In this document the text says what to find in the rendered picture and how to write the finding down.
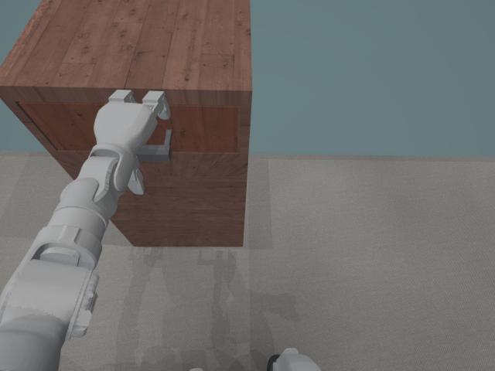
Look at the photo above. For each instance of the robot right shin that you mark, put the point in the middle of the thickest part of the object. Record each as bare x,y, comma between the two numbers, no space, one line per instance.
289,351

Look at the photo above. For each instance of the robot left forearm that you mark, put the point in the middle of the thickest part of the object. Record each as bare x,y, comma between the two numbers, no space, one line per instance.
73,235

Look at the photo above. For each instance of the robot left hand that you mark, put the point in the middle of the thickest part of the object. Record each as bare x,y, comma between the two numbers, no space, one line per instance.
125,123

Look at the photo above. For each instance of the drawer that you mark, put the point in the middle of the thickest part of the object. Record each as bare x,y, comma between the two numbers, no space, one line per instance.
195,127

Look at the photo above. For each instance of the robot right thigh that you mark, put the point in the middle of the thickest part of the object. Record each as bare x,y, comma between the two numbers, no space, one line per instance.
295,362

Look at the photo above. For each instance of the left robot upper arm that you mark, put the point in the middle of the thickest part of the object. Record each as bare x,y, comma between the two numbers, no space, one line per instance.
49,304

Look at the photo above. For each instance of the handle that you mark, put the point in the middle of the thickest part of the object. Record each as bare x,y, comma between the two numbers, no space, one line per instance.
157,153

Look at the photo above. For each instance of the cabinet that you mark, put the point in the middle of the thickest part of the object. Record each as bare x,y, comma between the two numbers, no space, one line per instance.
196,51

